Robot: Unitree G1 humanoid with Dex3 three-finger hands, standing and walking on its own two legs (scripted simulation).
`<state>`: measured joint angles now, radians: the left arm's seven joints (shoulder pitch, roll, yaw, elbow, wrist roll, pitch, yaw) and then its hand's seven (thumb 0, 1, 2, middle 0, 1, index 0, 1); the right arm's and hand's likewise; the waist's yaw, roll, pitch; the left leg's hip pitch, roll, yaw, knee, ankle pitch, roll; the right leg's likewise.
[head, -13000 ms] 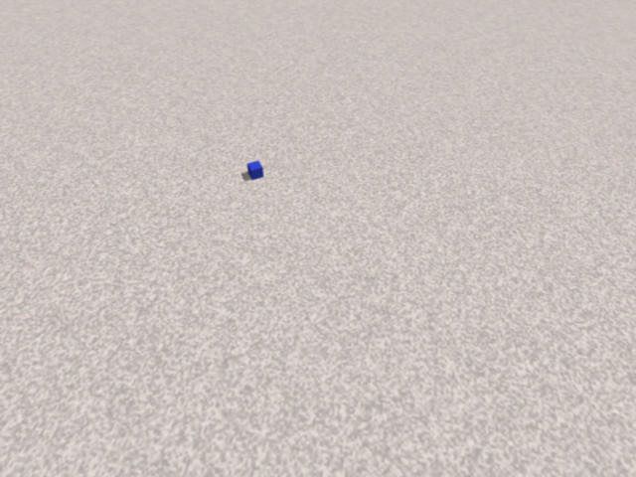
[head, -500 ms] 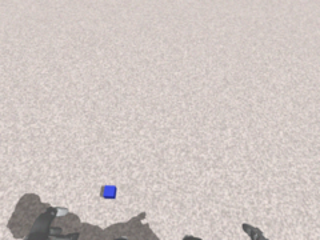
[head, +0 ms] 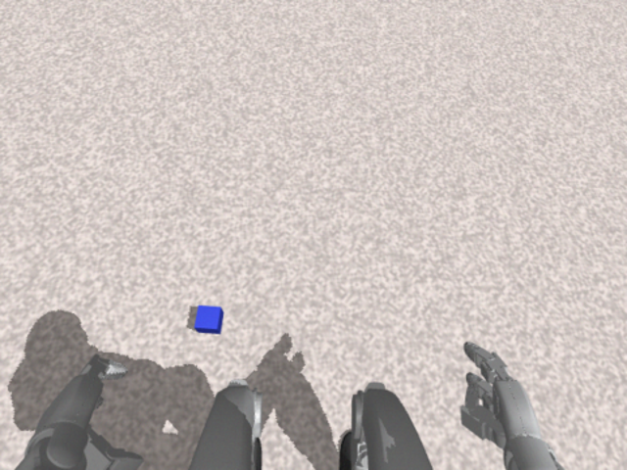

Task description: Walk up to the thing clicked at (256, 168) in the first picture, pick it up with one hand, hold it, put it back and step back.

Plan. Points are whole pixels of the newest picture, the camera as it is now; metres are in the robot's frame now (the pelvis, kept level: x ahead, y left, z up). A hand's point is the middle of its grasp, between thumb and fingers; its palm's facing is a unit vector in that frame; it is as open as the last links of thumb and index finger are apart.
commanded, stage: rise first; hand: left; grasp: from above
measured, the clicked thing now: (209, 319) +0.43 +0.24 -0.60
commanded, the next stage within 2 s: approach in 1.94 s
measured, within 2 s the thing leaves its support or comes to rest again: neither
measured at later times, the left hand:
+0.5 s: hand (155, 356) +0.30 +0.28 -0.34, palm faces -0.49 -0.28 -0.82, open 14.1 cm
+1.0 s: hand (170, 335) +0.35 +0.29 -0.42, palm faces -0.49 -0.05 -0.87, open 14.2 cm
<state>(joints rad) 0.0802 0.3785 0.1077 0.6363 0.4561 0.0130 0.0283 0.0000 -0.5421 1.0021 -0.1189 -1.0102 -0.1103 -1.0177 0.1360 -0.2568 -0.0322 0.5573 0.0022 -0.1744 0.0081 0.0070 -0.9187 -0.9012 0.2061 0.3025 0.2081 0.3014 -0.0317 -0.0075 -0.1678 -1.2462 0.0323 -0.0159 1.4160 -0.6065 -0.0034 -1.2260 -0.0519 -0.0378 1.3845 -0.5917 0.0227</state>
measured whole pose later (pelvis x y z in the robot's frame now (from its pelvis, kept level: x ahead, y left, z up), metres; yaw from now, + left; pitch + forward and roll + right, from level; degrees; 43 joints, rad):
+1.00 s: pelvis -0.07 +0.01 -0.27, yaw -5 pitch +33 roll -7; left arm -0.74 0.71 0.12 1.25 1.23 -0.34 0.31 0.00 -0.52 1.00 -0.08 -0.97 -0.09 -0.96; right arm 0.14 -0.27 -0.02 0.76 -0.11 -0.03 0.12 0.00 -0.90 -0.90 0.21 0.30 0.21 0.30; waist -0.15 -0.01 -0.09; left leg -2.23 0.02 -0.10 2.31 -0.67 0.01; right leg -2.16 -0.04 -0.06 2.23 -0.64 0.03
